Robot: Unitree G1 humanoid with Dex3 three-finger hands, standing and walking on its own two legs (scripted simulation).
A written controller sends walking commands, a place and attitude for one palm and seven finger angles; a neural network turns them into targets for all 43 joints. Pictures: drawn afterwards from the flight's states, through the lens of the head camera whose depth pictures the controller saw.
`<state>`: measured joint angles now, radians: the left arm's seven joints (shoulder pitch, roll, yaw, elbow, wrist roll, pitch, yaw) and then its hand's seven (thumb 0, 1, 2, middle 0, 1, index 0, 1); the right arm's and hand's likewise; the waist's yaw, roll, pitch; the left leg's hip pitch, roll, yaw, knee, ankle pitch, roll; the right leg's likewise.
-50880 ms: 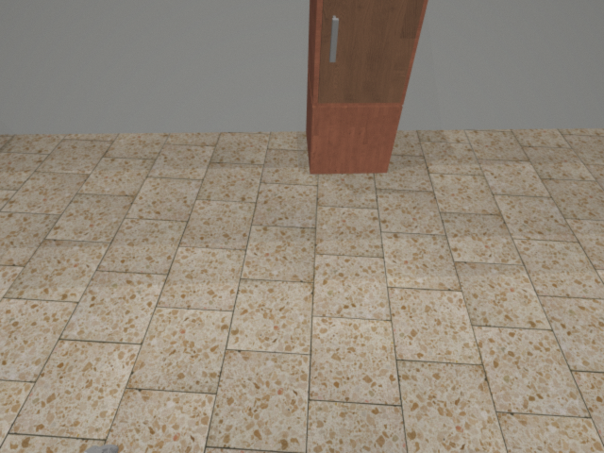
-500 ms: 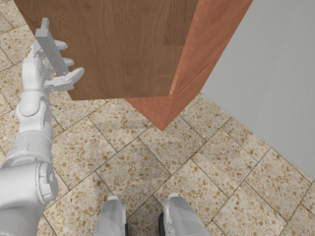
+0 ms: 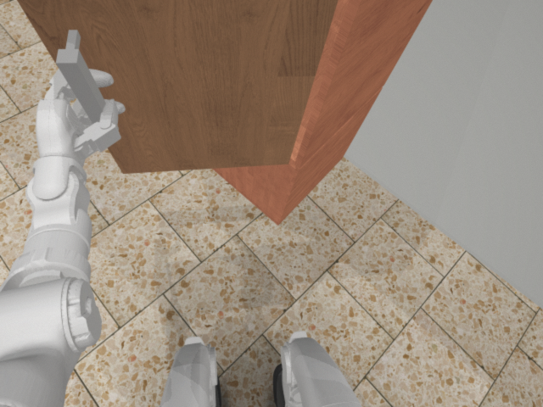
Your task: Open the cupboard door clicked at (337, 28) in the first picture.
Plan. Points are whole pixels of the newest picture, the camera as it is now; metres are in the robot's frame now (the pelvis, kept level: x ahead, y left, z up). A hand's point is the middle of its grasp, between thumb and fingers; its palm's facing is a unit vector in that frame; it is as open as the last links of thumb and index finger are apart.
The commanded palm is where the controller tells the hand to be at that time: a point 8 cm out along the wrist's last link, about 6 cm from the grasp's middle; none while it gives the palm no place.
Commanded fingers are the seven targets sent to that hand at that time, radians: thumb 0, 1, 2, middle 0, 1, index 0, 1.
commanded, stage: pull the door open along its arc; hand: left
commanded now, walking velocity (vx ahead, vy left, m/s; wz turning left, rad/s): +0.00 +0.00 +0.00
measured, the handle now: (93, 90) +0.56 +0.22 +0.05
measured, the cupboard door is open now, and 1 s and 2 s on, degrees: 49 95 94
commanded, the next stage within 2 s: open thumb and fingers to let go in 0.96 s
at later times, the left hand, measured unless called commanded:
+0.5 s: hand (152, 206) +0.38 +0.13 +0.05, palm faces +0.37 -0.93 +0.05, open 6.1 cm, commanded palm +0.32 +0.19 +0.04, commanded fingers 0.00 0.90 0.90 -0.40 -1.35 -0.40 -1.35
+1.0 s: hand (228, 267) +0.30 +0.04 +0.05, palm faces +0.39 -0.92 -0.02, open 6.1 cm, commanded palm +0.24 +0.07 +0.04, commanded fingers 0.00 0.90 0.90 -0.40 -1.35 -0.40 -1.35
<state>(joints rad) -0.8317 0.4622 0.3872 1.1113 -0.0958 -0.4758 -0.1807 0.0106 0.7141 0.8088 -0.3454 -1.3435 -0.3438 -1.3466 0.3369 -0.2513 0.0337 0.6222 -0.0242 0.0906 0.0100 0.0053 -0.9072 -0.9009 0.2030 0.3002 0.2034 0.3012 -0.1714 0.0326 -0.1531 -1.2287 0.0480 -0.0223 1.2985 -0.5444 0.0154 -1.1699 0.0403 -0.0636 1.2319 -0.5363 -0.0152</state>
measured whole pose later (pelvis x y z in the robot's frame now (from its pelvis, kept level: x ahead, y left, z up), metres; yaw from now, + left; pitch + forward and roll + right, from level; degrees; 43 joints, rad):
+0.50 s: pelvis +0.02 -0.01 +0.02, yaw +1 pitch +22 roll -1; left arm -0.18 0.01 0.11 0.47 -0.03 -0.48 0.33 0.01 0.68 0.76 -0.34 -1.30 -0.36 -1.29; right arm 0.21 -0.20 0.00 0.54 -0.06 0.07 0.05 0.01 -0.91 -0.90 0.20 0.30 0.20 0.30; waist -0.05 0.00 -0.20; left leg -1.03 0.03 0.01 1.19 -0.54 0.00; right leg -1.00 0.02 -0.03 1.18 -0.56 -0.02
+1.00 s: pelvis +0.02 -0.05 +0.02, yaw +5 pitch +19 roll +1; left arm 0.14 -0.10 -0.22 0.27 0.12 -0.46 0.55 0.02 0.68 0.74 -0.30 -1.32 -0.36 -1.34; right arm 0.20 -0.18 -0.01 0.59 -0.10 -0.04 0.03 0.01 -0.91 -0.90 0.20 0.30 0.20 0.30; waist -0.02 0.02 -0.20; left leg -0.97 0.01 -0.04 1.16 -0.52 -0.05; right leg -0.94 0.01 -0.08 1.19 -0.58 -0.08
